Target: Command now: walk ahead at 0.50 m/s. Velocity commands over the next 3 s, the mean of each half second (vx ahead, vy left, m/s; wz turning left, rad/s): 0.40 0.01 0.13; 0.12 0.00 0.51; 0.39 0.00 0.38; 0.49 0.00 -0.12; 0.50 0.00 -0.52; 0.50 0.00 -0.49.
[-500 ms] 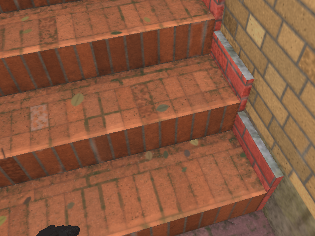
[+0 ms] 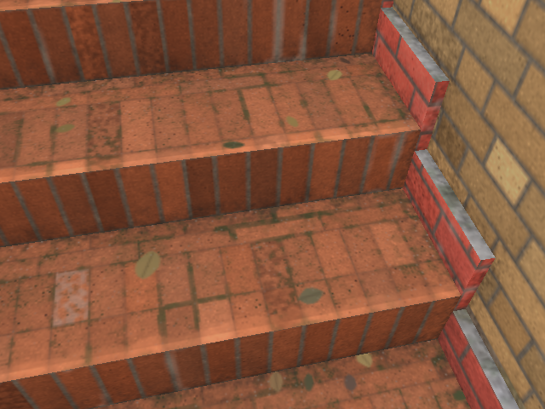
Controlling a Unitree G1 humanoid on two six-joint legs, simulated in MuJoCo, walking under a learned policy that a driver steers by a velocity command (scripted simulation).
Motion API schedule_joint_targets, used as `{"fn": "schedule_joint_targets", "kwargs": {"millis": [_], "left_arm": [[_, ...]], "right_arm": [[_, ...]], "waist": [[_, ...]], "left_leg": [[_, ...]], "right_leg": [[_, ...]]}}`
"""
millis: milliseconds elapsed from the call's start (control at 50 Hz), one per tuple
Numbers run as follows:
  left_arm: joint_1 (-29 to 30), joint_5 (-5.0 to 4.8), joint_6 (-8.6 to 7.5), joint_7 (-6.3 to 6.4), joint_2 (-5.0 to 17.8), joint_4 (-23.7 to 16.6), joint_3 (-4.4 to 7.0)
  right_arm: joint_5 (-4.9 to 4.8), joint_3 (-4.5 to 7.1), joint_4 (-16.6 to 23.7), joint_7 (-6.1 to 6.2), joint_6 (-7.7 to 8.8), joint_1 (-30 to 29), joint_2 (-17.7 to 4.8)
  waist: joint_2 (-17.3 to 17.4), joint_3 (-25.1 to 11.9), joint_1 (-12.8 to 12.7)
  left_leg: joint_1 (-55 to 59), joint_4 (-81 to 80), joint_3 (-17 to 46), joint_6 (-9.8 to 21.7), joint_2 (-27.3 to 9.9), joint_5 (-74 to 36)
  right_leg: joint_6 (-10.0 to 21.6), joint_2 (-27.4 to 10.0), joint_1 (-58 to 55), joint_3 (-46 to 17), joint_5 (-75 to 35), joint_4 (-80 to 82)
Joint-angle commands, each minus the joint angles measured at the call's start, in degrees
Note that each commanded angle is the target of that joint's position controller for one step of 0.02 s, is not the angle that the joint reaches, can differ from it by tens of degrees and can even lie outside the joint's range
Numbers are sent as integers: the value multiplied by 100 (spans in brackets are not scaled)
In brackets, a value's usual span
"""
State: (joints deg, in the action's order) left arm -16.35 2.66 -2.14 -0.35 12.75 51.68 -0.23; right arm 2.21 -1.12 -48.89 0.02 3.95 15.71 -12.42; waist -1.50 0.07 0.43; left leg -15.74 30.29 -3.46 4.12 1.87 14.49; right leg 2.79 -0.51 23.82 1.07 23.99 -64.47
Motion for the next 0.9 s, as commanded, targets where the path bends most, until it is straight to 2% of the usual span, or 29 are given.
{"fn": "schedule_joint_targets", "kwargs": {"millis": [20, 80, 120, 180, 220, 240, 280, 300, 320, 340, 360, 380, 400, 420, 440, 480, 500, 520, 560, 580, 600, 620, 680, 700, 740, 780, 800, 840, 900], "left_arm": [[153, 37, 13, 42, 477, -497, 142], [754, 45, 152, 59, 83, -879, 66], [1102, -15, 224, 226, -275, -1184, -21], [2194, -60, 144, 330, -280, -1925, -125], [2755, -105, 151, 302, -488, -2349, -239], [2707, -141, 161, 314, -594, -2491, -294], [3217, -190, 156, 196, -713, -2846, -455], [2951, -162, 132, 113, -577, -2908, -467], [2771, -339, 79, 87, -931, -2909, -585], [2227, -365, 129, 207, -681, -2503, -444], [949, -321, 200, 341, -349, -2216, -243], [-383, -168, 221, 396, 10, -1903, -65], [-787, -35, 172, 565, 474, -1757, 204], [-1016, 223, 182, 760, 1398, -1734, 485], [-353, 85, 178, 732, 1241, -1749, 555], [750, 82, 309, 646, 519, -1391, 473], [912, 24, 284, 647, 221, -1264, 383], [1125, -60, 246, 632, -65, -1105, 273], [1190, 29, 65, 545, -366, -903, 208], [949, -47, -16, 524, -381, -759, 193], [1418, 148, -399, 21, -595, -949, 40], [1729, 74, -485, -247, -340, -1010, 124], [1899, 111, -578, -249, 513, -1051, 372], [1932, 200, -583, -236, 661, -1099, 395], [1560, 121, -618, -130, 519, -1057, 389], [1636, 199, -574, 79, 635, -1243, 460], [1388, 0, -533, 218, 617, -1319, 458], [536, 32, -472, 201, 1061, -1248, 703], [-28, 44, -206, 94, 972, -1117, 711]], "right_arm": [[-55, 289, -38, -4, -27, 637, -699], [-36, 260, -308, 86, 65, 1082, -575], [-14, 325, -602, 115, 139, 1628, -682], [-53, 267, -827, 176, 114, 1843, -724], [-60, 179, -1015, 213, 92, 1991, -613], [-34, 198, -964, 231, 78, 1793, -784], [-248, 72, -1305, 349, -53, 2042, -299], [-190, 96, -1070, 384, -125, 1736, -446], [-319, 119, -967, 418, -131, 1381, -518], [-243, 239, -784, 343, -127, 1539, -934], [-147, 483, -673, 235, -33, 1289, -1780], [-381, 657, -485, 127, 114, 657, -2030], [-702, 563, -20, 6, 266, 569, -1439], [-592, 534, 318, -97, 308, 347, -910], [-210, 611, 369, -70, 194, 415, -698], [-179, 591, 727, 174, -251, 49, -249], [61, 551, 826, 297, -455, -66, -61], [189, 496, 962, 262, -584, 44, 110], [191, 420, 1094, 247, -727, 220, 294], [175, 378, 1229, 250, -746, -23, 376], [-678, 203, 1233, -114, -636, -133, -271], [-657, 332, 1165, -311, -641, -1, -565], [-327, 416, 957, -516, -680, 193, -823], [-362, 439, 1001, -495, -686, -38, -912], [-243, 403, 1033, -396, -596, -158, -853], [-166, 326, 1338, -435, -454, -647, -602], [-47, 298, 1441, -503, -456, -1056, -430], [3, 284, 1593, -512, -345, -1079, -287], [-106, 377, 1642, -360, -235, -737, -315]], "waist": [[697, 631, 10], [537, 580, -2], [770, 370, 96], [265, 547, 235], [551, 724, 368], [473, 815, 219], [549, 964, 377], [-15, 795, 287], [78, 462, 120], [137, -392, 234], [1282, -1481, -526], [1776, -2174, -1350], [988, -2772, -1388], [-965, -3547, -1310], [-144, -3420, -906], [548, -1289, -68], [570, -168, 138], [211, 203, 498], [-66, 311, 774], [-116, 381, 631], [-1215, -980, 427], [-1001, -677, 505], [11, -585, 404], [-76, -689, 242], [117, -766, -20], [247, -732, -162], [-155, -640, -276], [-459, -354, -583], [-291, -80, -428]], "left_leg": [[687, -2114, 2290, 1122, -1632, 1256], [779, -1956, 1752, 1167, -1534, -492], [1365, -1969, 1904, 1359, -1867, -418], [1893, -2192, 1705, 1015, -1930, 355], [1985, -2418, 1541, 945, -1957, -13], [1836, -2465, 1187, 749, -1934, -166], [1008, -3017, 1032, 738, -1293, -692], [505, -3419, 699, 847, -1117, -2238], [-311, -3620, 632, 878, -1140, -4169], [261, -2682, 535, 909, -999, -7207], [1258, -1309, 620, 796, -1424, -10013], [1715, 389, 552, 397, -1492, -10523], [-9, 2393, 522, -212, -612, -7243], [-927, 5615, 949, -283, 763, 69], [-1330, 7327, 1993, -248, 524, 156], [-2372, 7583, 1160, -312, -62, -556], [-2782, 7990, 1129, -426, -54, -407], [-2912, 7935, 1078, -438, -104, -79], [-3114, 7222, 1179, -424, -81, -464], [-3464, 7211, 1121, -454, -12, -422], [-3958, 7175, 1425, 18, -24, -936], [-3755, 6790, 1094, -178, -159, -307], [-3221, 6681, 731, -610, -522, -673], [-2922, 7294, 592, -685, -511, -742], [-3207, 6965, 892, -711, -670, -650], [-2885, 4793, 315, -859, -998, -218], [-2464, 3435, -9, -881, -989, 460], [-2400, 2625, -236, -768, -778, 1176], [-1761, 720, 6, -203, -752, 398]], "right_leg": [[-46, -278, 2205, -74, -204, -2070], [-39, -170, 2966, 146, -318, -3234], [117, -81, 4215, 55, 277, -5074], [263, -193, 5630, -166, 1003, -5534], [275, -173, 6249, -8, 1426, -6008], [293, -268, 6111, -11, 1515, -5663], [216, -530, 5182, 632, 1355, -4220], [76, -408, 3752, 1125, 613, -2662], [134, -288, 1386, 1026, -117, -834], [-14, 366, 401, 1429, 99, -698], [118, 564, -314, 993, 372, -529], [414, 401, -1048, 280, -738, 531], [881, -1013, -2630, -1816, -2477, 1546], [1666, -2856, -2989, -4863, -4854, 3461], [1697, -2680, -2288, -4832, -4310, 3466], [1261, -2422, -576, -3151, -1221, 3175], [996, -2197, 403, -2781, -1317, 3299], [853, -1827, 950, -2067, -570, 3603], [477, -1549, 961, -894, -699, 3627], [513, -1547, 721, -693, -1080, 3674], [838, -1020, 325, -150, -459, 3884], [869, -1185, 376, 36, -72, 4377], [914, -1504, 665, 486, -963, 4691], [1018, -1543, 670, 643, -1383, 4698], [1045, -1740, -192, 685, -1936, 4626], [708, -1421, -932, 1145, -1761, 4511], [656, -1323, -1073, 1174, -1386, 4499], [915, -1830, -1850, 866, -1274, 4593], [1130, -2790, -2292, 307, -811, 4656]]}}
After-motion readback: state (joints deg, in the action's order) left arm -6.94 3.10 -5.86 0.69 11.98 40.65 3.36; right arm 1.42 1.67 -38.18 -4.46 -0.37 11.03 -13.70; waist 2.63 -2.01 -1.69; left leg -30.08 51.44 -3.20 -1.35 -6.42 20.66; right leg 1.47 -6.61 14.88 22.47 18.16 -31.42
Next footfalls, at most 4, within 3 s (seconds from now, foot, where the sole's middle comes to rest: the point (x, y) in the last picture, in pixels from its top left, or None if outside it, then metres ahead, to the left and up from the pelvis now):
0.38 right None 0.37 -0.13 -0.59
0.94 left None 0.33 0.11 -0.59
1.34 right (287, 270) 0.67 -0.02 -0.41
1.88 left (100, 131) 0.89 0.38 -0.23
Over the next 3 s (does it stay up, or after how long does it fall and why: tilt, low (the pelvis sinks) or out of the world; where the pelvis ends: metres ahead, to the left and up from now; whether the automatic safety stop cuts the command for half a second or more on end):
stays up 1.38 0.46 0.82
